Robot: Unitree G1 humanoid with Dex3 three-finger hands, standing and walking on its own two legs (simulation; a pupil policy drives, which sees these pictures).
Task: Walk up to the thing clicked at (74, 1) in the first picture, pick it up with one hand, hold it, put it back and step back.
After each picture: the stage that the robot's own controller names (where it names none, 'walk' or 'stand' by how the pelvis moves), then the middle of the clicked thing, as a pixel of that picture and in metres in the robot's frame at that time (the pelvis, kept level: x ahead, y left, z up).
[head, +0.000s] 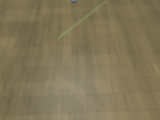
stand; out of the picture +2.34 +0.11 -0.72
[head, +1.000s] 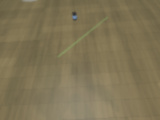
walk; (74, 16) +2.19 +0.26 -0.72
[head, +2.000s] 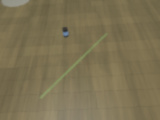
walk; (65, 32) +1.54 +0.33 -0.72
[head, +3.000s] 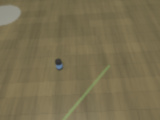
walk; (58, 64) +1.03 +0.30 -0.72
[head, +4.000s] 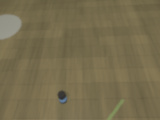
walk; (62, 97) +0.64 +0.24 -0.72
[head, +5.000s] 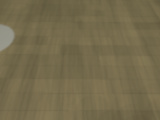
walk; out of the picture +0.41 +0.18 -0.71
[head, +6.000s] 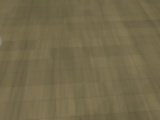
stand; out of the picture +0.35 +0.21 -0.72
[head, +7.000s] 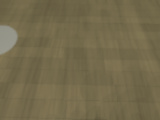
stand; out of the picture +0.32 +0.16 -0.72
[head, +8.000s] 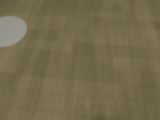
stand; out of the picture +0.32 +0.13 -0.72
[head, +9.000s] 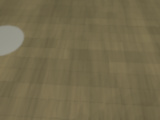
stand; out of the picture +0.33 +0.14 -0.73
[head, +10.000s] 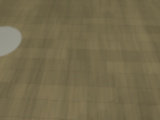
stand; out of the picture +0.33 +0.17 -0.73
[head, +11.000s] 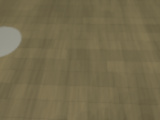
stand; out of the picture +0.32 +0.17 -0.73
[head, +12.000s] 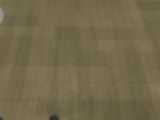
go down; out of the picture +0.35 +0.18 -0.68
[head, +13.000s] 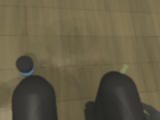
go down; (25, 66) +0.40 +0.20 -0.28
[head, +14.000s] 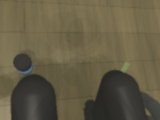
close in; (24, 64) +0.40 +0.20 -0.28
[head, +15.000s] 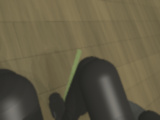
close in; out of the picture +0.40 +0.23 -0.22
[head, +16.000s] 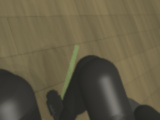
close; out of the picture +0.39 +0.24 -0.22
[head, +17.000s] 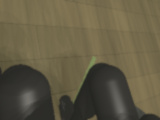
lift; out of the picture +0.32 +0.23 -0.20
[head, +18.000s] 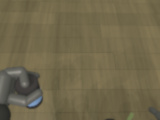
lift; (30, 92) +0.31 +0.18 -0.01
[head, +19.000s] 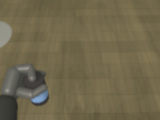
hold; (37, 89) +0.33 +0.17 +0.01
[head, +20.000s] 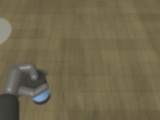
hold; (38, 88) +0.33 +0.17 +0.00
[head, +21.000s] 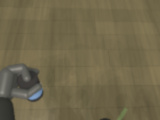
crouch; (31, 87) +0.34 +0.18 -0.07
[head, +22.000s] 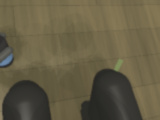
lower; out of the picture +0.43 +0.23 -0.13
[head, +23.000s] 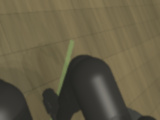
lower; out of the picture +0.41 +0.27 -0.23
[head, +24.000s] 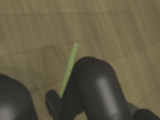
lower; out of the picture +0.40 +0.27 -0.23
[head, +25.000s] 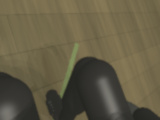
lower; out of the picture +0.40 +0.27 -0.23
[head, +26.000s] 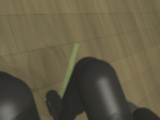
lower; out of the picture +0.39 +0.27 -0.23
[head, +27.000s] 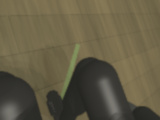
open; out of the picture +0.38 +0.25 -0.23
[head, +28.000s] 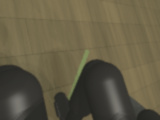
stand; out of the picture +0.38 +0.24 -0.23
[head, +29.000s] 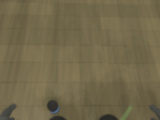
stand; (53, 107) +0.36 +0.17 -0.56
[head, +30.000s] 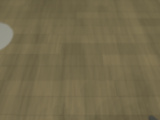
stand; out of the picture +0.33 +0.16 -0.66
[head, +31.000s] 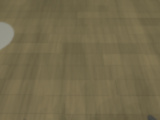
stand; out of the picture +0.34 +0.16 -0.67
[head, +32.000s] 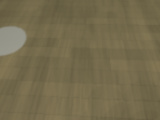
stand; out of the picture +0.36 +0.15 -0.72
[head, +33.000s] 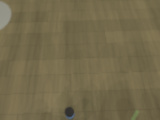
walk; (69, 113) +0.37 +0.10 -0.70
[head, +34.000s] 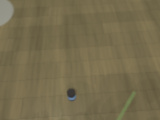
walk; (71, 94) +0.53 +0.11 -0.70
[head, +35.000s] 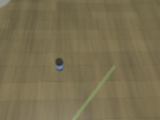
walk; (59, 64) +0.85 +0.17 -0.70
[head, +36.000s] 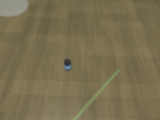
stand; (67, 64) +0.97 +0.15 -0.71
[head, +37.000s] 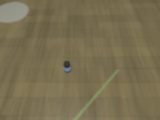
stand; (67, 66) +0.99 +0.17 -0.72
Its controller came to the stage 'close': yes
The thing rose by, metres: 0.71
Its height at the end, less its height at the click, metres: +0.00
